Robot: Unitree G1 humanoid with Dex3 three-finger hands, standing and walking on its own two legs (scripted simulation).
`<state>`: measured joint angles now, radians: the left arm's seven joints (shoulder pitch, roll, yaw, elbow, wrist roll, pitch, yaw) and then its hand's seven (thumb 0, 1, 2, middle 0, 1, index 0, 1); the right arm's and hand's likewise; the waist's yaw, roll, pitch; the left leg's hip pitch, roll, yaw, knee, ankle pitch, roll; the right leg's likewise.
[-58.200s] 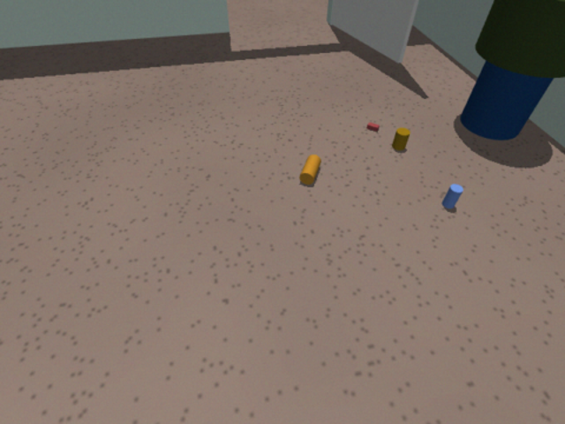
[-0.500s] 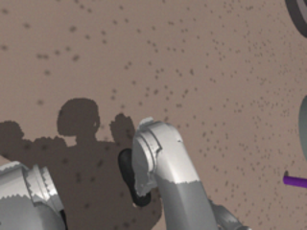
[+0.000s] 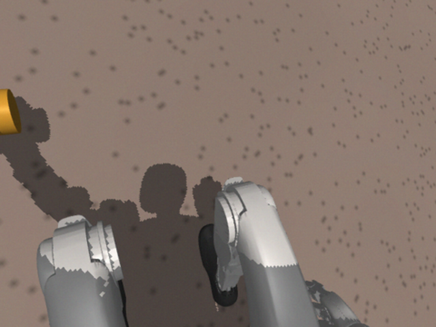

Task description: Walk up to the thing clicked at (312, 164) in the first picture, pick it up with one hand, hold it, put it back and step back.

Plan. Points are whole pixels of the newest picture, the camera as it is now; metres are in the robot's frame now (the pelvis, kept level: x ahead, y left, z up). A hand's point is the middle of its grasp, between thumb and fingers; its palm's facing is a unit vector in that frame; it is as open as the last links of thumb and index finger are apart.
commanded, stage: settle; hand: left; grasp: from above
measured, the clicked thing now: out of the picture +0.49 +0.37 -0.20
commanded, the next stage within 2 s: lift in 0.18 s
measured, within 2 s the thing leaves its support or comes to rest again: neither
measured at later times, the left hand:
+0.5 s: hand out of the picture +0.47 +0.34 -0.11, palm faces -0.46 -0.09 -0.88, open 10.3 cm
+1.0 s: hand out of the picture +0.40 +0.33 +0.04, palm faces -0.44 -0.11 -0.89, open 10.3 cm
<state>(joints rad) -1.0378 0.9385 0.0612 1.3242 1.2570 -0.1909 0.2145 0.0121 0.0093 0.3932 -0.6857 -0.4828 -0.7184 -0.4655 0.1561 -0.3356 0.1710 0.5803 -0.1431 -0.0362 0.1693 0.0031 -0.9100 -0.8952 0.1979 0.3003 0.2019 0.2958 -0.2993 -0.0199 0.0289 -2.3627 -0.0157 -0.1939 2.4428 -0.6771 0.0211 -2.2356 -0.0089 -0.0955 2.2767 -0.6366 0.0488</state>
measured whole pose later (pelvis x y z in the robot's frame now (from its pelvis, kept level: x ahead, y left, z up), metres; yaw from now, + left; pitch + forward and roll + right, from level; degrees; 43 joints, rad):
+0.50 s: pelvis -0.01 +0.00 +0.03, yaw +3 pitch +35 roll -11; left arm -1.01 0.87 0.07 1.22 1.20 -0.20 0.10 0.00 -0.01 0.41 -0.69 -0.50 -0.72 -0.48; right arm 0.22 -0.31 0.11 0.61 -0.10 0.06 0.11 0.00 -0.92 -0.90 0.20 0.30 0.20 0.30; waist -0.28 0.03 -0.02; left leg -2.31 -0.02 -0.14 2.33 -0.64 0.02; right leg -2.21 -0.02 -0.06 2.20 -0.61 0.05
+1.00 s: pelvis +0.00 +0.00 +0.13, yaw +7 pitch +34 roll -7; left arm -0.68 0.69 0.00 0.86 1.04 -0.16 0.00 0.00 0.01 0.40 -0.66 -0.53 -0.69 -0.52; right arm 0.15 -0.27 0.01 0.61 -0.02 0.09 0.04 0.01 -0.92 -0.90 0.20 0.30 0.20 0.30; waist -0.14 0.05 -0.16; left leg -1.94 0.01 -0.08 1.99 -0.64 0.02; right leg -1.88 -0.03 -0.02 1.90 -0.60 0.06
